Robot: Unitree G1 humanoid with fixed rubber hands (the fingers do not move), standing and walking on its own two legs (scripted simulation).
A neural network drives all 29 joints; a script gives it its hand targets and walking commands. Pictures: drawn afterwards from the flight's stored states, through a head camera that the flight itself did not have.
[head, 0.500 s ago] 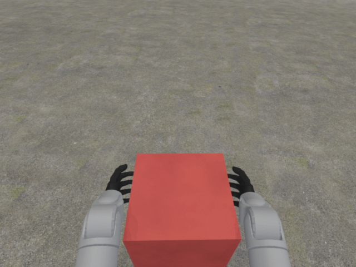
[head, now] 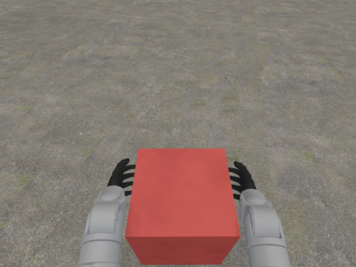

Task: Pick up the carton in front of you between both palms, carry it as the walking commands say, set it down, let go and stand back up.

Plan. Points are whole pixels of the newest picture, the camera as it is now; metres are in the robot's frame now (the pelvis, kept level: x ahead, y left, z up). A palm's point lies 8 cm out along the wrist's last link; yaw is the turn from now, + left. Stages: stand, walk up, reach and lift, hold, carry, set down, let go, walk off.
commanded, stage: hold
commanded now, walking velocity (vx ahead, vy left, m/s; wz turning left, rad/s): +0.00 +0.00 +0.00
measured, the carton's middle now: (181, 209) +0.28 +0.00 -0.05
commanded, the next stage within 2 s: set down in 0.66 s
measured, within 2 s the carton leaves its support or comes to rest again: neither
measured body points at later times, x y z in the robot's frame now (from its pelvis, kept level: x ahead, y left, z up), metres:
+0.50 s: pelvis -0.03 -0.03 +0.00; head -0.07 -0.05 +0.45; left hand +0.26 +0.15 +0.04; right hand +0.28 -0.16 +0.03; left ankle -0.03 +0.10 -0.74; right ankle +0.05 -0.13 -0.74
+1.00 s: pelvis -0.01 -0.03 -0.01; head -0.01 -0.04 +0.44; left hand +0.31 +0.15 +0.00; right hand +0.33 -0.15 -0.01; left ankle -0.02 +0.10 -0.74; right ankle +0.05 -0.13 -0.74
